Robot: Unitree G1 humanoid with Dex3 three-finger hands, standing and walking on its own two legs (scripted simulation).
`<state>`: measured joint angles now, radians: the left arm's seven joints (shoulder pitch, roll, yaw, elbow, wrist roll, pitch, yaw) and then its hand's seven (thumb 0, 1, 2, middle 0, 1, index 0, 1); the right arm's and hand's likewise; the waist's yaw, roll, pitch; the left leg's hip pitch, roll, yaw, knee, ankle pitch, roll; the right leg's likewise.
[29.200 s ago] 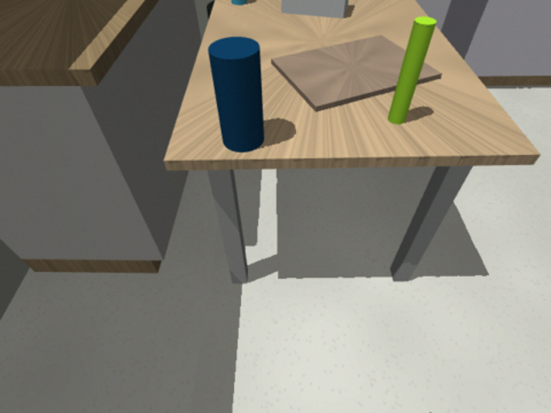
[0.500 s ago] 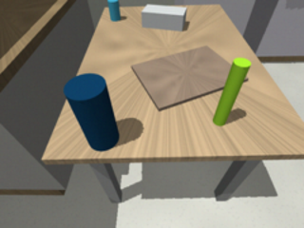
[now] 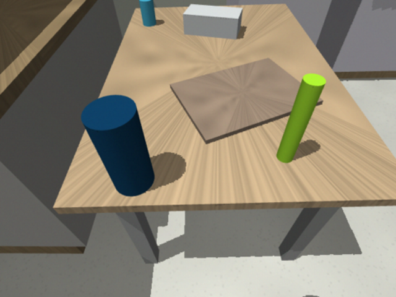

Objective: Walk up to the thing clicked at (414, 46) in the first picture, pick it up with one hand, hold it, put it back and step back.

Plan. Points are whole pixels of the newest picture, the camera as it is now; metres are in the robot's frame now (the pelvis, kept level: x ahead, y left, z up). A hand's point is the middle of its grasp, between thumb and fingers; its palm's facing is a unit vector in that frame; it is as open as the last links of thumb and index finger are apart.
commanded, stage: stand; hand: right
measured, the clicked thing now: (297, 124) +0.47 -0.21 +0.08
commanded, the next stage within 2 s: step back in 0.10 s
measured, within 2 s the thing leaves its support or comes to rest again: neither
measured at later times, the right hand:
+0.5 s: hand out of the picture -0.01 -0.24 -0.16, palm faces -0.04 +0.89 -0.45, open 7.3 cm
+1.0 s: hand out of the picture -0.06 -0.23 -0.17, palm faces +0.06 +0.93 -0.36, open 7.4 cm
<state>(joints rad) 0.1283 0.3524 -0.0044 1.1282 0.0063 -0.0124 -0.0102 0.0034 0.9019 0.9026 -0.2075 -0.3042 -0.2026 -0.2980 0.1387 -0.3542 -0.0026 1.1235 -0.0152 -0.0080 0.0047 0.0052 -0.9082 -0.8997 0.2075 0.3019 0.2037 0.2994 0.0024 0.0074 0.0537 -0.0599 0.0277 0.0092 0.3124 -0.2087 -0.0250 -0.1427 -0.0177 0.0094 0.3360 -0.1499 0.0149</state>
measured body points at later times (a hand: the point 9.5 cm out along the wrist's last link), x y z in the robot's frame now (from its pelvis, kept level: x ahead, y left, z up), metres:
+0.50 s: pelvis -0.07 +0.05 -0.03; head +0.01 +0.08 +0.41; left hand +0.08 +0.36 -0.16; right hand -0.01 -0.29 -0.13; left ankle -0.09 +0.15 -0.75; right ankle +0.00 -0.11 -0.72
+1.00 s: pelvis -0.14 +0.03 -0.02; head -0.08 +0.01 +0.43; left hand -0.01 +0.33 -0.12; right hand -0.06 -0.28 -0.15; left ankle -0.16 +0.17 -0.68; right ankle -0.14 -0.07 -0.75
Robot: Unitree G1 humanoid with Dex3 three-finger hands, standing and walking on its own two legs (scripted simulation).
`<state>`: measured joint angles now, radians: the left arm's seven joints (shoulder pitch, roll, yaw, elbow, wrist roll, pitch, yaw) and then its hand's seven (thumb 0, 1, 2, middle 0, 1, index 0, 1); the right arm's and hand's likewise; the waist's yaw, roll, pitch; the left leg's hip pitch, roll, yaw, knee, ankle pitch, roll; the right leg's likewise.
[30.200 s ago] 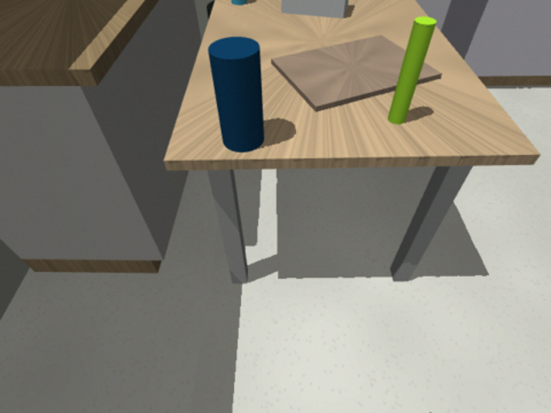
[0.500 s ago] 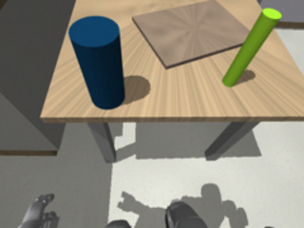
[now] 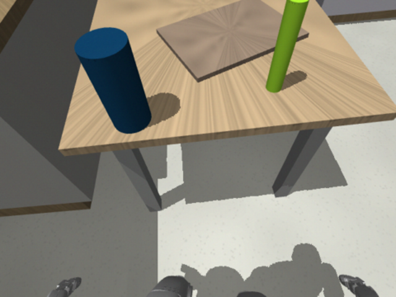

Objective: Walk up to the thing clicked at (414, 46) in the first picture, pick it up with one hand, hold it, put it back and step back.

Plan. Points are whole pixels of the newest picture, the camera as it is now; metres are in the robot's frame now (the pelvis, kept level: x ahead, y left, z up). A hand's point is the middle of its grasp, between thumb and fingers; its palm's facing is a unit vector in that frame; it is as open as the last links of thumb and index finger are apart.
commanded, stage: step back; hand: right
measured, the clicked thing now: (283, 49) +0.63 -0.18 +0.10
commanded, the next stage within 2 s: none
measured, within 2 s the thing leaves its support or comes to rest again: neither
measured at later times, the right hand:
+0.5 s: hand out of the picture +0.01 -0.28 -0.12, palm faces -0.10 +0.89 -0.45, open 7.4 cm
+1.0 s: hand out of the picture -0.19 -0.32 -0.17, palm faces -0.16 +0.90 -0.40, open 7.4 cm
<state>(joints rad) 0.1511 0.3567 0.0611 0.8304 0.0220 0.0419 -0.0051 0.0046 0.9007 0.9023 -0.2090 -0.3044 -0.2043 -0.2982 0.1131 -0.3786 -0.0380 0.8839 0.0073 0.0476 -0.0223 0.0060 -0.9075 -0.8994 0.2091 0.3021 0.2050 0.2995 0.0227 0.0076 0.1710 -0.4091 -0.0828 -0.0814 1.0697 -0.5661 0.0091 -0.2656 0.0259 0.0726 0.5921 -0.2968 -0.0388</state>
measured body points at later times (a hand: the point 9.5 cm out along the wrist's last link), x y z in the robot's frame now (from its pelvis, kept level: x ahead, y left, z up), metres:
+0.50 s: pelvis -0.13 -0.01 +0.00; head -0.07 +0.02 +0.44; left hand -0.06 +0.32 -0.13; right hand +0.01 -0.32 -0.09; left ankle -0.07 +0.13 -0.73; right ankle -0.18 -0.18 -0.66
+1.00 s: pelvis -0.28 -0.06 -0.02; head -0.21 -0.05 +0.42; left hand -0.16 +0.27 -0.12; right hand -0.18 -0.36 -0.14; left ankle -0.30 +0.05 -0.74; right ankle -0.19 -0.17 -0.73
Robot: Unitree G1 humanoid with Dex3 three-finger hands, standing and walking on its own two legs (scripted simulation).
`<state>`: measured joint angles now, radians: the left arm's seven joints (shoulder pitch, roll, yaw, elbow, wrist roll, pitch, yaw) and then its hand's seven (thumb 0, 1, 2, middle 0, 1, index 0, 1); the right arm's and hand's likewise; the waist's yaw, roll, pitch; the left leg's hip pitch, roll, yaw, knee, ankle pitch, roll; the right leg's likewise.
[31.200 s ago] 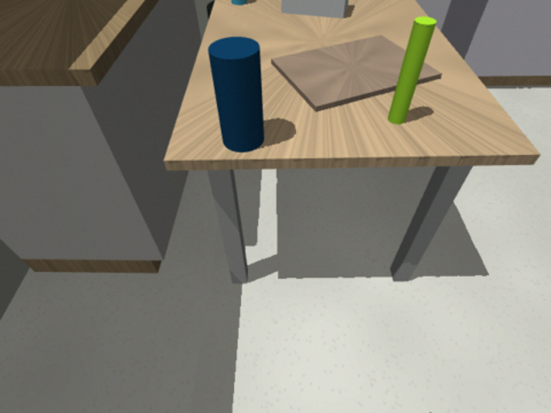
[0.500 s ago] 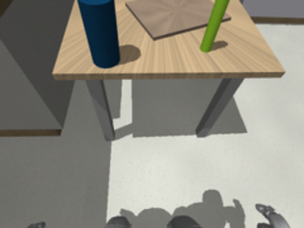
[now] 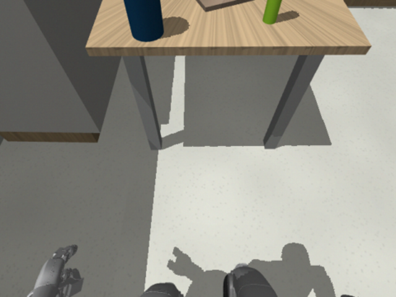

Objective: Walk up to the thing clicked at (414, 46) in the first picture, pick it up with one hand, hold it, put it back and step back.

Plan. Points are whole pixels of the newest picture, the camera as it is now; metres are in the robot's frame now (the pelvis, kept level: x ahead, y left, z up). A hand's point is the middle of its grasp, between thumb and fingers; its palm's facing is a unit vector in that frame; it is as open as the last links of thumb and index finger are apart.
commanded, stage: step back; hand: right
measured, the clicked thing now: out of the picture +0.90 -0.21 +0.11
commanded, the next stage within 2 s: stand in 1.58 s
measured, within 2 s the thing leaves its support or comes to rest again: neither
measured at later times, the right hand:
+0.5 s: hand out of the picture -0.05 -0.30 -0.14, palm faces +0.00 +0.94 -0.34, open 7.4 cm
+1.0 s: hand out of the picture -0.14 -0.30 -0.14, palm faces -0.06 +0.93 -0.37, open 7.4 cm
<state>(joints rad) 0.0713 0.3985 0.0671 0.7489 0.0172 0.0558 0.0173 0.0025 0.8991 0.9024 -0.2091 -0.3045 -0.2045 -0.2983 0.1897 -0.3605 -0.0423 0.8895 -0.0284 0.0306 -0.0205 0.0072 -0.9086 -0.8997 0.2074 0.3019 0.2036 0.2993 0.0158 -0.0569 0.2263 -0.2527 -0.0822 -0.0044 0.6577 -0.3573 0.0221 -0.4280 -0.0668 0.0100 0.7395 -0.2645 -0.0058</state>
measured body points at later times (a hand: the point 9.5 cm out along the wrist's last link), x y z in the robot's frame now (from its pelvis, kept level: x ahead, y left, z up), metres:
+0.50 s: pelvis -0.16 -0.04 +0.02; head -0.13 -0.07 +0.46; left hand -0.10 +0.28 -0.08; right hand -0.06 -0.35 -0.12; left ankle -0.13 +0.12 -0.64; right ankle -0.16 -0.15 -0.71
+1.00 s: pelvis -0.22 -0.03 +0.01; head -0.21 -0.04 +0.46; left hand -0.18 +0.29 -0.11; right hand -0.13 -0.34 -0.11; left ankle -0.24 +0.11 -0.71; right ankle -0.18 -0.14 -0.72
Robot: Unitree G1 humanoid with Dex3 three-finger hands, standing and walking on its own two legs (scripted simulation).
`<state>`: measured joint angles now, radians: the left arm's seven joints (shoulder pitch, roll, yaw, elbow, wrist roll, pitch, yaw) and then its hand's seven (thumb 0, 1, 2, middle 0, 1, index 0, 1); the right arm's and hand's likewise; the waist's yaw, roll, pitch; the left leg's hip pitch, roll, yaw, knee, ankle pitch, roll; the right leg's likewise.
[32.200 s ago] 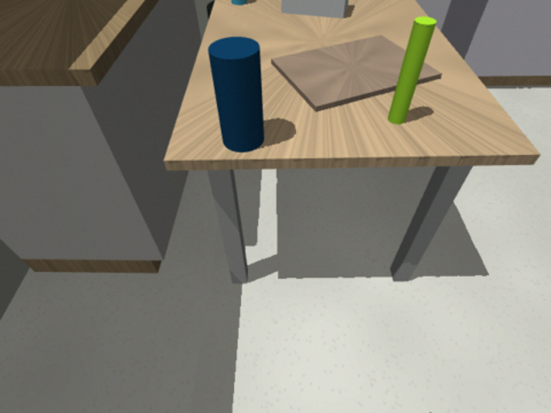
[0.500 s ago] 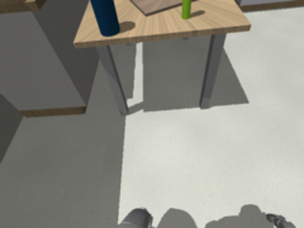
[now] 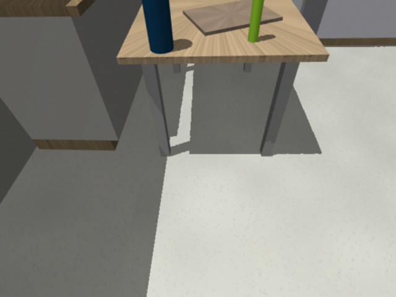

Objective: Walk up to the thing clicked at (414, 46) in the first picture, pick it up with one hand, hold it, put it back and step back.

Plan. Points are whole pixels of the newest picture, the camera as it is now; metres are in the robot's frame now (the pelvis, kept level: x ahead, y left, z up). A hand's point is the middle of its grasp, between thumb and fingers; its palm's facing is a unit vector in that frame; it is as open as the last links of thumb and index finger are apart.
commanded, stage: step back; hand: right
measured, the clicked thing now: (256, 11) +1.11 -0.21 +0.10
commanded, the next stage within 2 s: stand in 0.58 s
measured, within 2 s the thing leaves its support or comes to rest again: neither
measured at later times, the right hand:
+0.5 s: hand out of the picture +0.15 -0.21 -0.14, palm faces -0.03 +0.94 -0.33, open 7.4 cm
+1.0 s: hand out of the picture +0.12 -0.22 -0.13, palm faces +0.03 +0.94 -0.34, open 7.4 cm
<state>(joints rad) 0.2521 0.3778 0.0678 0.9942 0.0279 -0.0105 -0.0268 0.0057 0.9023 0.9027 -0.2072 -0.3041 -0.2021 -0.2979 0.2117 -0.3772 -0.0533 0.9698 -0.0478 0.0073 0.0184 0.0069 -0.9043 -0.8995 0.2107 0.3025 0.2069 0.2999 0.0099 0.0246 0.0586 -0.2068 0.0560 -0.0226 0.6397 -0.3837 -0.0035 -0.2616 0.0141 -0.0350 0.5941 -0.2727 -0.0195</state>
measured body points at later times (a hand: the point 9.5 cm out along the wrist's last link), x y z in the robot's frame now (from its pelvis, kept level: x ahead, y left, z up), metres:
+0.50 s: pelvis +0.04 +0.03 +0.00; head +0.05 +0.04 +0.45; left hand +0.12 +0.35 -0.12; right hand +0.15 -0.25 -0.12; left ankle +0.07 +0.16 -0.73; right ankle +0.03 -0.11 -0.73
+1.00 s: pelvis +0.03 +0.03 +0.02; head +0.03 +0.03 +0.47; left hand +0.13 +0.33 -0.11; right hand +0.12 -0.27 -0.11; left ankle +0.07 +0.16 -0.73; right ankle +0.03 -0.11 -0.73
